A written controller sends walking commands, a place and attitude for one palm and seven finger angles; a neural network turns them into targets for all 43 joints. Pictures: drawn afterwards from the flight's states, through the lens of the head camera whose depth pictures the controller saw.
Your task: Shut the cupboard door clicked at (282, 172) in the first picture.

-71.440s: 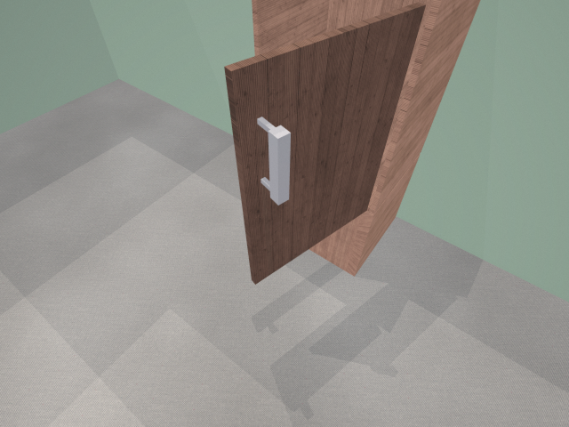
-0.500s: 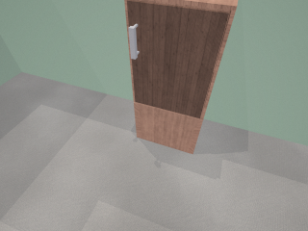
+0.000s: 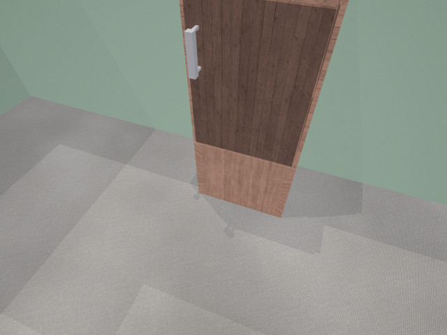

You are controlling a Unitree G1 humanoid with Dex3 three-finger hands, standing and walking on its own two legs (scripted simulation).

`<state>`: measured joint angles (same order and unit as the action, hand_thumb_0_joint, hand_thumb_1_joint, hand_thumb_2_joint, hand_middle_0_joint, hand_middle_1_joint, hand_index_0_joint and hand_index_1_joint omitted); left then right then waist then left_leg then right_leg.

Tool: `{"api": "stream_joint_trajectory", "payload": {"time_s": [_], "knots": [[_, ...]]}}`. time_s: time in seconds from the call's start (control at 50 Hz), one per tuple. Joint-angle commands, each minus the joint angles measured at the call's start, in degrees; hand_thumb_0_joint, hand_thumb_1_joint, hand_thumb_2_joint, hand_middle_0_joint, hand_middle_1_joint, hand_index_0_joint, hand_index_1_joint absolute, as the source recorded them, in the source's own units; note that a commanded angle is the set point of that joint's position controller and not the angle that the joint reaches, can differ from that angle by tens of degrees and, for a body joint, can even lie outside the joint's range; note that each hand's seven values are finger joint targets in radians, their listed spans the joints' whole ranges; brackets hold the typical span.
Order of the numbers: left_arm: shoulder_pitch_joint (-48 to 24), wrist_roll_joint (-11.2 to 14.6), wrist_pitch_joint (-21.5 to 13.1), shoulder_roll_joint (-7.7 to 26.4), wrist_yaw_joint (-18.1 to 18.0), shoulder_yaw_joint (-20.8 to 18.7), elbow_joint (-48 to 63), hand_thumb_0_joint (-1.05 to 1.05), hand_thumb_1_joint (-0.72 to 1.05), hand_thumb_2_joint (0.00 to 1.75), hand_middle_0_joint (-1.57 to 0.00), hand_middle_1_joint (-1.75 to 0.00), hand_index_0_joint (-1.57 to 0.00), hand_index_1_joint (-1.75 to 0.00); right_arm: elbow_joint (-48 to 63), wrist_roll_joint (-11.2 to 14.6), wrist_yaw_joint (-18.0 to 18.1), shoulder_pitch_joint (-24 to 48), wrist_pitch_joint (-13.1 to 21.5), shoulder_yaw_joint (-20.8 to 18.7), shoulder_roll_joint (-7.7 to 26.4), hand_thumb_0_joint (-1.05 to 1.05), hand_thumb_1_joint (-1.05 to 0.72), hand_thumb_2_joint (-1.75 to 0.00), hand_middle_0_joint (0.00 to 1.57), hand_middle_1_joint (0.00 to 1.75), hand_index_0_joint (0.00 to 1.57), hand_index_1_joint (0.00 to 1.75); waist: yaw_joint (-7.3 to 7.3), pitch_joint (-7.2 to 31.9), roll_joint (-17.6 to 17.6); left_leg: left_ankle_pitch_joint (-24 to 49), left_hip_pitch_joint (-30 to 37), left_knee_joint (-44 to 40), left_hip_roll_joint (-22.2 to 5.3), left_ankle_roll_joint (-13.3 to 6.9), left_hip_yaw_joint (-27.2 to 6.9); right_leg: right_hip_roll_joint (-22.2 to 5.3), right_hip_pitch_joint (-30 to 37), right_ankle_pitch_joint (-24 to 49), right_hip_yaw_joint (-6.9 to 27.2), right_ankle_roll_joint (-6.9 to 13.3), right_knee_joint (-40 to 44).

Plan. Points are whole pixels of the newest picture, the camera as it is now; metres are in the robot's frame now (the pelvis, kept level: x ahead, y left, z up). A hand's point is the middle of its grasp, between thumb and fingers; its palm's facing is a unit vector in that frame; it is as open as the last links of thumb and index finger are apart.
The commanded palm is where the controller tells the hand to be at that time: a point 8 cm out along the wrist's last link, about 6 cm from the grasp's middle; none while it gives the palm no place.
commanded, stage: look to check the result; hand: left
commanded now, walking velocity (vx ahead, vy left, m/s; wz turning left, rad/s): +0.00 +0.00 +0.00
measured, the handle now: (194, 52) +0.91 +0.14 +0.08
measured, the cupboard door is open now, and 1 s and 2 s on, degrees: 0 0 0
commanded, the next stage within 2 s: stand and wait in 0.18 s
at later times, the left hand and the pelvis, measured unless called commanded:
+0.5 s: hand out of the picture +0.02 +0.19 -0.17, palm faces +0.03 -0.97 -0.24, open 7.4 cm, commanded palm none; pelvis +0.01 -0.01 +0.00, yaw +0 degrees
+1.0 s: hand out of the picture +0.03 +0.18 -0.17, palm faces +0.02 -0.97 -0.24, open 7.4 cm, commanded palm none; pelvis +0.03 -0.02 +0.00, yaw +0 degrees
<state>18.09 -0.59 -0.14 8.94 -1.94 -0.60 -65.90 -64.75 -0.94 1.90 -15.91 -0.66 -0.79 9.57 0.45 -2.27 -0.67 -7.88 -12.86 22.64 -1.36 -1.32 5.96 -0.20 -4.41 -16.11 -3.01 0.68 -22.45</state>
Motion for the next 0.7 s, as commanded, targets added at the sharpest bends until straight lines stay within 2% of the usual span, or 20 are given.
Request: {"api": "stream_joint_trajectory", "payload": {"time_s": [0.0, 0.08, 0.26, 0.34, 0.46, 0.54, 0.62, 0.64, 0.68], "knots": [[3.0, -0.1, -0.9, 7.0, -0.1, -1.1, 1.3, 0.0, 0.9, 0.9, -0.2, -0.3, -0.2, -0.3, 1.7, 0.2, 0.2, -2.1, 0.7, -0.9, 6.9, 0.0, -0.9, -0.9, 0.2, 0.3, 0.2, 0.3, 0.19, -3.4, 0.9, 0.6, 4.8, -4.4, -5.5, -0.6, -7.3, -5.6, -8.4, 3.8, 5.2, 2.0, 6.8], [2.1, -0.2, -1.2, 8.0, -0.1, -1.1, 1.7, 0.0, 0.9, 0.9, -0.2, -0.3, -0.2, -0.3, 2.0, 0.2, 0.1, -1.2, 0.9, -0.9, 7.8, 0.0, -0.9, -0.9, 0.2, 0.3, 0.2, 0.3, 0.27, -1.7, 1.4, 3.0, 5.8, -3.9, -5.7, -0.7, -7.4, -5.8, -7.1, 6.0, 5.5, 2.0, 7.0], [0.3, -0.2, -1.1, 9.3, 0.1, -1.3, 1.9, 0.0, 0.9, 0.9, -0.2, -0.3, -0.2, -0.3, 2.1, 0.2, 0.1, 1.0, 0.9, -0.8, 8.9, 0.0, -0.9, -0.9, 0.2, 0.3, 0.2, 0.3, 0.09, -2.3, -0.1, 3.7, 5.9, -4.5, -5.8, -0.4, -7.5, -6.2, -6.2, 6.7, 5.2, 1.9, 7.8], [0.1, -0.2, -1.4, 10.0, 0.2, -1.4, 2.1, 0.0, 0.9, 0.9, -0.2, -0.3, -0.2, -0.3, 2.4, 0.3, 0.1, 1.4, 1.1, -0.8, 9.9, 0.0, -0.9, -0.9, 0.2, 0.3, 0.2, 0.3, -0.03, -0.9, 1.5, 6.1, 6.8, -3.8, -5.9, -0.5, -7.7, -6.2, -5.3, 9.7, 5.3, 1.8, 7.9], [-0.8, -0.1, -1.2, 10.3, 0.2, -1.3, 2.1, 0.0, 0.9, 0.9, -0.2, -0.3, -0.2, -0.3, 2.1, 0.2, 0.1, 2.1, 1.0, -0.7, 10.1, 0.0, -0.9, -0.9, 0.2, 0.3, 0.2, 0.3, 0.03, -1.2, 0.1, 6.1, 6.9, -4.2, -5.9, -0.3, -7.6, -6.5, -4.8, 9.6, 5.2, 1.9, 8.1], [-0.8, -0.1, -1.3, 10.8, 0.2, -1.4, 2.0, 0.0, 0.9, 0.9, -0.2, -0.3, -0.2, -0.3, 2.2, 0.2, 0.1, 2.2, 1.0, -0.7, 10.7, 0.0, -0.9, -0.9, 0.2, 0.3, 0.2, 0.3, -0.05, -0.7, 1.3, 7.0, 7.5, -4.0, -6.0, -0.4, -7.6, -6.4, -4.4, 10.8, 5.2, 1.8, 8.2], [-0.9, -0.1, -1.4, 10.8, 0.1, -1.3, 2.0, 0.0, 0.9, 0.9, -0.2, -0.3, -0.2, -0.3, 2.0, 0.2, 0.1, 2.1, 1.1, -0.6, 10.5, 0.0, -0.9, -0.9, 0.2, 0.3, 0.2, 0.3, 0.05, -0.1, 1.0, 7.8, 7.5, -3.7, -6.0, -0.3, -7.4, -6.5, -3.4, 13.0, 5.3, 1.8, 8.0], [-0.6, -0.1, -1.4, 11.0, 0.1, -1.4, 2.0, 0.0, 0.9, 0.9, -0.2, -0.3, -0.2, -0.3, 2.1, 0.3, 0.1, 2.2, 1.0, -0.7, 10.6, 0.0, -0.9, -0.9, 0.2, 0.3, 0.2, 0.3, -0.13, 0.0, 2.0, 7.9, 7.9, -3.4, -6.0, -0.3, -7.3, -6.7, -3.6, 13.5, 4.8, 1.7, 8.1], [-0.6, -0.1, -1.3, 10.7, 0.0, -1.3, 1.9, 0.0, 0.9, 0.9, -0.2, -0.3, -0.2, -0.3, 1.9, 0.2, 0.1, 2.2, 0.9, -0.7, 10.2, 0.0, -0.9, -0.9, 0.2, 0.3, 0.2, 0.3, 0.03, -0.9, 1.6, 7.6, 7.6, -3.6, -6.0, -0.3, -7.1, -6.8, -3.8, 13.7, 5.0, 1.7, 8.1]]}}
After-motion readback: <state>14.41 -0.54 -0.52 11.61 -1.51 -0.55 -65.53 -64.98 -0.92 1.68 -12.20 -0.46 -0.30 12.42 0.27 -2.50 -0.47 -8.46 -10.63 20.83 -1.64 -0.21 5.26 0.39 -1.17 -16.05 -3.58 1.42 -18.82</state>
